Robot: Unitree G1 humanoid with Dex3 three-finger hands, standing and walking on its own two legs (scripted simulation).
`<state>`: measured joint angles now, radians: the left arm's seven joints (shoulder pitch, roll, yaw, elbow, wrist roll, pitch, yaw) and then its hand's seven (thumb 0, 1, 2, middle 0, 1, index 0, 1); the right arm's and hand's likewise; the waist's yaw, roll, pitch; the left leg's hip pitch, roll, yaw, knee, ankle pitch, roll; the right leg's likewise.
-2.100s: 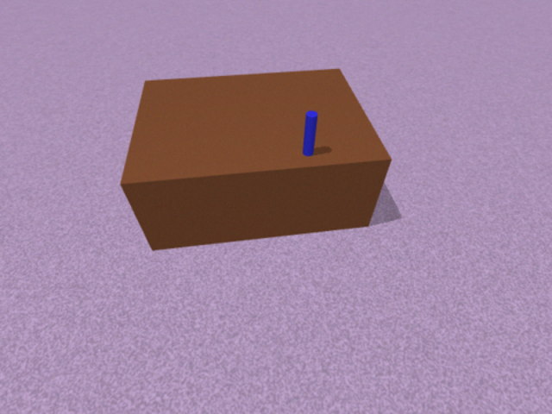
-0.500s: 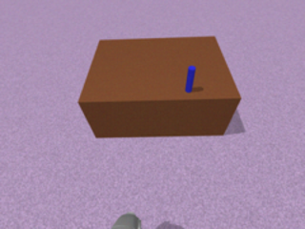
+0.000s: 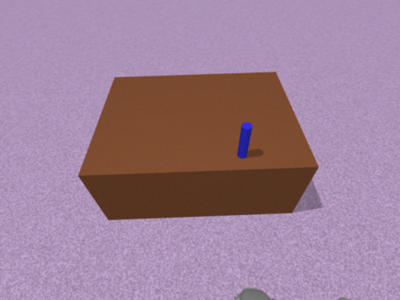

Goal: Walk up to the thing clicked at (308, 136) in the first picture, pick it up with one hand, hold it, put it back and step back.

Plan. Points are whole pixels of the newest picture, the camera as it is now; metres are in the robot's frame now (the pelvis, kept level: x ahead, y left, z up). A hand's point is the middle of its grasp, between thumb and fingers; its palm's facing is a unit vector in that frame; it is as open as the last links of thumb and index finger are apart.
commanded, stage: walk up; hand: right
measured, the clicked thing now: (244, 141) +0.74 -0.19 -0.26
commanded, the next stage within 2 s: none
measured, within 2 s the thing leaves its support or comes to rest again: neither
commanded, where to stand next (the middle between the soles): +0.34 +0.01 m, yaw +1 degrees
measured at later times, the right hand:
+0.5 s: hand (302, 228) +0.31 -0.26 -0.13, palm faces -0.14 +0.92 -0.37, open 7.4 cm
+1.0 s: hand (295, 220) +0.35 -0.27 -0.17, palm faces -0.07 +0.94 -0.32, open 7.4 cm
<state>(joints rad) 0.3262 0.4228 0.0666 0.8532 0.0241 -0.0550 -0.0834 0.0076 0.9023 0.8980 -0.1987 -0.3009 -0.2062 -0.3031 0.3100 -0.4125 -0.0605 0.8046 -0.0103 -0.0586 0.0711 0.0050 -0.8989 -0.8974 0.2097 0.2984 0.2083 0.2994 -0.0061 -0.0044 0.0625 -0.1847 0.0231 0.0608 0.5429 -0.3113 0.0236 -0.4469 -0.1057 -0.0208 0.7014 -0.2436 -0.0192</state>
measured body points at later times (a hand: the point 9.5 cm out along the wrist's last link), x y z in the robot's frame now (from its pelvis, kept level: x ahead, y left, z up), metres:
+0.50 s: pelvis +0.18 +0.00 -0.01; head +0.19 +0.01 +0.44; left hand +0.16 +0.32 -0.13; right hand +0.31 -0.31 -0.11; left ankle +0.26 +0.12 -0.73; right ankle +0.12 -0.14 -0.72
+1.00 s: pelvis +0.26 -0.01 -0.02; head +0.29 -0.03 +0.43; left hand +0.34 +0.31 -0.11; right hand +0.35 -0.31 -0.15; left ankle +0.27 +0.12 -0.72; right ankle +0.35 -0.13 -0.73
